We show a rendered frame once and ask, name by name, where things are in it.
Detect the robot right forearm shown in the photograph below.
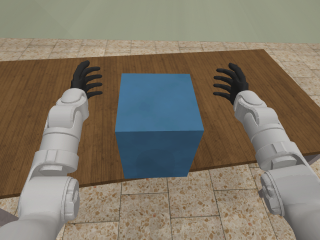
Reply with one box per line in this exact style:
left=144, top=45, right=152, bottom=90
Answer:
left=233, top=90, right=320, bottom=186

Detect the robot left forearm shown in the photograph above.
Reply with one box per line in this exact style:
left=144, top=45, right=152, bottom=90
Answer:
left=17, top=88, right=89, bottom=218

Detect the left robot upper arm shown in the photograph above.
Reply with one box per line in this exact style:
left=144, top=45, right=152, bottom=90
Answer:
left=0, top=176, right=80, bottom=240

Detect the right robot hand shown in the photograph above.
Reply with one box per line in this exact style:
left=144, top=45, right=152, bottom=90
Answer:
left=213, top=63, right=249, bottom=105

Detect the left robot hand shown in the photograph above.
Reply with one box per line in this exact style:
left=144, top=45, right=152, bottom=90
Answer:
left=70, top=60, right=103, bottom=99

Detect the right robot upper arm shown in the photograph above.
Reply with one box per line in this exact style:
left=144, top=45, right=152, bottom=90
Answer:
left=260, top=164, right=320, bottom=240

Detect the table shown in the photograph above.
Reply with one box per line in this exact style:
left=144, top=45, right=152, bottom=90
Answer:
left=0, top=49, right=320, bottom=227

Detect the carton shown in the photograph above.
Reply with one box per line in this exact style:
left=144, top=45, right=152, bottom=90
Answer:
left=115, top=73, right=204, bottom=179

